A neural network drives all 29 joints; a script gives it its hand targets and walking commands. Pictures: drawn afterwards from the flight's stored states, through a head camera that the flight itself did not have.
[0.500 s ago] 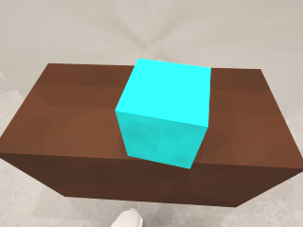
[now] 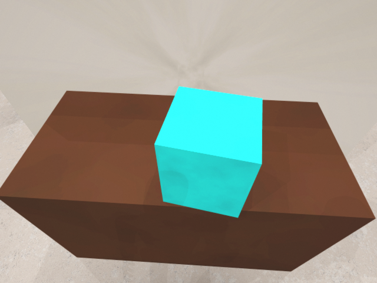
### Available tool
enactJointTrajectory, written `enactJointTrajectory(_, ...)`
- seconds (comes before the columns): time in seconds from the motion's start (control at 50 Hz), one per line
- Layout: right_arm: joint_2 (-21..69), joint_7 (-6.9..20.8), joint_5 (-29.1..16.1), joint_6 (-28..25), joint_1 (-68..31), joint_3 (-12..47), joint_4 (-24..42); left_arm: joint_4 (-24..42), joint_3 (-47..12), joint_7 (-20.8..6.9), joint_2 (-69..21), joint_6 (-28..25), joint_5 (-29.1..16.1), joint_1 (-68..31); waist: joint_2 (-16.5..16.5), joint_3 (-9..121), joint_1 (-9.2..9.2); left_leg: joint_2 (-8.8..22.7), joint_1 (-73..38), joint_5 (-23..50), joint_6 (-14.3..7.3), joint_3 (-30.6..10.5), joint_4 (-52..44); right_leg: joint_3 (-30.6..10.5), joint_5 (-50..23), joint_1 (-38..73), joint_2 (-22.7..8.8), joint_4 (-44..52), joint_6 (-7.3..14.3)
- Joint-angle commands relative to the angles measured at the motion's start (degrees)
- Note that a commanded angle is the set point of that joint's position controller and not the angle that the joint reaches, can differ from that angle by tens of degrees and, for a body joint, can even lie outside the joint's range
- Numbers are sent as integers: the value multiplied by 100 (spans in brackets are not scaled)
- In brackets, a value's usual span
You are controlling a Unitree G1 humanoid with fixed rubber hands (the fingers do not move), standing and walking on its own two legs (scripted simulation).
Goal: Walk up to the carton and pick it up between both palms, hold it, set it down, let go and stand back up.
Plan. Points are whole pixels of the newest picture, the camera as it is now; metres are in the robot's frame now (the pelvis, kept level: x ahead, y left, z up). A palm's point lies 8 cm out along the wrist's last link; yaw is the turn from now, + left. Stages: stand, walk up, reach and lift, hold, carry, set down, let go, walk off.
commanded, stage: walk up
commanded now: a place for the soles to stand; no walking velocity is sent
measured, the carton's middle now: (209, 153) +0.42 -0.02 +0.00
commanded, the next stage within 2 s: reach and lift in 1.30 s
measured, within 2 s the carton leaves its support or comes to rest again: neither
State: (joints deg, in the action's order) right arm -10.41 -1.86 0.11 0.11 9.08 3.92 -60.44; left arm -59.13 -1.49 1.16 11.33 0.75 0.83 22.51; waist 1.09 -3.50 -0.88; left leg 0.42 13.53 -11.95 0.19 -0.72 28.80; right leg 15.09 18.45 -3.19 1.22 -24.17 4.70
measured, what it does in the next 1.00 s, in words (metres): stands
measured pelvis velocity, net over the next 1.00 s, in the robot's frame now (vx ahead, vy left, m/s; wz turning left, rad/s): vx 0.01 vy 0.04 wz -0.10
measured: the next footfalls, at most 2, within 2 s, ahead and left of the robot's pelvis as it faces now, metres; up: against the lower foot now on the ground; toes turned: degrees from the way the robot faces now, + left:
none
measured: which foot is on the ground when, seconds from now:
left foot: down 0.00-1.00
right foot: down 0.00-1.00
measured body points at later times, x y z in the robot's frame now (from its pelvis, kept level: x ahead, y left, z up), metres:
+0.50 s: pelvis +0.01 +0.03 +0.00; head +0.02 +0.04 +0.45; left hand -0.01 +0.26 -0.16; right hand +0.04 -0.20 -0.15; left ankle +0.04 +0.12 -0.74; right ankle -0.04 -0.04 -0.74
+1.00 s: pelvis +0.01 +0.04 +0.01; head +0.01 +0.05 +0.45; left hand -0.02 +0.27 -0.15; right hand +0.01 -0.19 -0.15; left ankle +0.04 +0.12 -0.74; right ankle -0.04 -0.04 -0.74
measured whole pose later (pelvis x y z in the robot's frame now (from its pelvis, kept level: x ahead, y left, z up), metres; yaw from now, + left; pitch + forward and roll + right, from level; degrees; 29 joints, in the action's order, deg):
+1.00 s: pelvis +0.01 +0.04 +0.01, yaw -6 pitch -3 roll +0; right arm -10.8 -1.4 0.3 -0.9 12.4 4.0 -64.3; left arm -63.7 -3.3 1.7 10.2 -1.2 0.7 22.6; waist 0.6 -3.0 0.3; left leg -0.9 10.7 -11.0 -3.3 6.3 24.1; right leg 8.3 16.7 -4.8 -1.0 -24.0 1.6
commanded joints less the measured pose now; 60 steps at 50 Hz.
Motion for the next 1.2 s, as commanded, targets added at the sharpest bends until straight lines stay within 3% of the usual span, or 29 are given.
enactJointTrajectory(0.0, -740, -15, -5, -130, -22, -120, 175, 14, 81, 39, 686, -85, -5, 634, -315, -388, 49, 515, 232, 302, -317, -462, -493, -1207, -555, -427, -1131, 874, -338)
enactJointTrajectory(0.08, -808, -29, 8, -146, 139, -91, 74, 0, 65, 15, 653, -122, 26, 643, -221, -295, 59, 618, 164, 195, -370, -602, -658, -1205, -271, -492, -1027, 781, -252)
enactJointTrajectory(0.18, -782, -31, 32, -185, 228, -66, 41, -71, 28, 32, 622, -158, 14, 759, -207, -37, 53, 647, 33, 1112, -445, -498, -469, -1239, -1348, -218, -1066, 563, -241)
enactJointTrajectory(0.2, -727, -25, 34, -184, 226, -60, 13, -127, 35, 47, 618, -165, 5, 798, -69, -47, 40, 664, 17, 1153, -465, -475, -466, -1200, -1446, -213, -1081, 527, -275)
enactJointTrajectory(0.28, -785, -35, 34, -155, 290, -59, -37, -124, 14, 60, 601, -151, 17, 776, -246, 27, 56, 700, -26, 1046, -458, -419, -528, -1230, -1230, -227, -1055, 477, -250)
enactJointTrajectory(0.32, -813, -33, 36, -157, 290, -60, -29, -124, 4, 65, 572, -138, 10, 723, -65, -48, 61, 716, -32, 1154, -474, -405, -515, -1261, -1251, -264, -1051, 441, -234)
enactJointTrajectory(0.4, -800, -33, 22, -144, 392, -38, -111, -214, -11, 52, 571, -122, 18, 722, -141, -177, 90, 762, 70, 796, -441, -517, -760, -1300, -679, -359, -984, 517, -149)
enactJointTrajectory(0.42, -807, -24, 0, -149, 454, -40, -92, -208, -43, 61, 529, -128, 25, 729, -35, -259, 92, 756, 125, 893, -449, -555, -742, -1298, -755, -343, -995, 513, -179)
enactJointTrajectory(0.44, -853, -29, -10, -150, 425, -54, -90, -213, -63, 62, 471, -143, 32, 721, -212, -266, 105, 767, 36, 849, -463, -517, -763, -1377, -713, -446, -1005, 559, -168)
enactJointTrajectory(0.48, -826, -18, 34, -171, 369, -52, -101, -220, -56, 49, 495, -170, 3, 724, -188, -156, 42, 768, -91, 924, -484, -520, -757, -1434, -789, -405, -1008, 551, -176)
enactJointTrajectory(0.54, -741, -2, 41, -199, 425, -41, -146, -278, -22, 72, 622, -190, -32, 696, -121, -134, 109, 784, -195, 1307, -472, -425, -767, -1381, -1008, -417, -996, 464, -194)
enactJointTrajectory(0.62, -799, -9, 2, -181, 435, -77, -139, -337, -54, 83, 487, -200, -24, 656, -23, -93, 90, 781, -252, 1234, -502, -434, -771, -1435, -972, -406, -1001, 479, -192)
enactJointTrajectory(0.68, -777, -4, 22, -181, 373, -65, -187, -328, -58, 73, 518, -216, -24, 705, -153, -125, 46, 780, -207, 1067, -479, -443, -841, -1527, -977, -415, -1017, 582, -222)
enactJointTrajectory(0.78, -765, 7, 16, -189, 464, -70, -229, -399, -68, 72, 509, -213, -35, 652, -204, -207, 126, 814, -337, 1023, -512, -435, -930, -1539, -724, -583, -974, 539, -165)
enactJointTrajectory(0.86, -831, 9, 31, -157, 469, -110, -187, -389, -67, 80, 495, -222, -11, 655, -32, -284, 121, 831, -183, 333, -508, -485, -1101, -1608, -491, -636, -937, 605, -181)
enactJointTrajectory(0.88, -766, 13, 19, -167, 452, -93, -210, -408, -98, 78, 487, -229, -32, 642, -155, -343, 119, 762, -264, 394, -499, -415, -1091, -1641, -497, -684, -974, 625, -180)
enactJointTrajectory(0.9, -736, 12, 21, -168, 468, -93, -221, -425, -50, 83, 587, -215, -13, 632, 16, -369, 130, 781, -180, 450, -490, -415, -1072, -1603, -506, -662, -938, 643, -193)
enactJointTrajectory(0.92, -734, 24, 27, -164, 419, -92, -201, -446, -87, 79, 513, -227, -33, 681, -152, -347, 108, 770, -255, 277, -475, -375, -1095, -1641, -431, -735, -945, 650, -186)
enactJointTrajectory(1.0, -738, 15, 16, -172, 522, -91, -239, -446, -89, 72, 511, -252, -18, 692, -20, -319, 115, 788, -229, 281, -387, -371, -1194, -1672, -506, -686, -936, 652, -201)
enactJointTrajectory(1.02, -730, 19, 6, -169, 535, -100, -245, -467, -72, 68, 549, -249, -33, 655, -153, -281, 154, 771, -326, 166, -410, -331, -1190, -1691, -466, -846, -927, 652, -183)
enactJointTrajectory(1.08, -793, -4, 19, -185, 654, -109, -282, -465, -71, 75, 527, -242, -37, 666, -144, -278, 138, 833, -232, 226, -436, -410, -1246, -1679, -443, -685, -926, 579, -197)
enactJointTrajectory(1.16, -749, 12, 19, -184, 635, -103, -271, -455, -65, 80, 494, -267, -25, 635, -20, -214, 96, 815, -315, 393, -425, -324, -1143, -1660, -636, -743, -910, 584, -212)
enactJointTrajectory(1.18, -701, 9, 6, -175, 689, -87, -263, -459, -86, 83, 492, -249, -27, 628, 20, -303, 174, 850, -298, 506, -420, -355, -1158, -1698, -675, -809, -930, 567, -209)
